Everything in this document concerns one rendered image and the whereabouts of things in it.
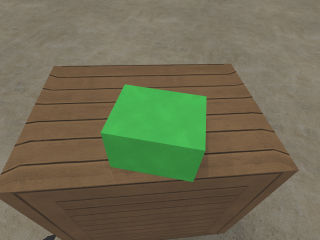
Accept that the pedestal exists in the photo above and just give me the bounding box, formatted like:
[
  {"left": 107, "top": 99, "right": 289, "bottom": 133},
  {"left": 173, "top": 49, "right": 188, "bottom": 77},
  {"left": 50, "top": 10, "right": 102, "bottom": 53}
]
[{"left": 0, "top": 64, "right": 299, "bottom": 240}]

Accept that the carton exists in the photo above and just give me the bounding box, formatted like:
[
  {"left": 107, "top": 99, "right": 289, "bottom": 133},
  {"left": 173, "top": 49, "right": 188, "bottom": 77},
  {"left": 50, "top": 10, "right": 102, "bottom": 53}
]
[{"left": 101, "top": 84, "right": 207, "bottom": 182}]

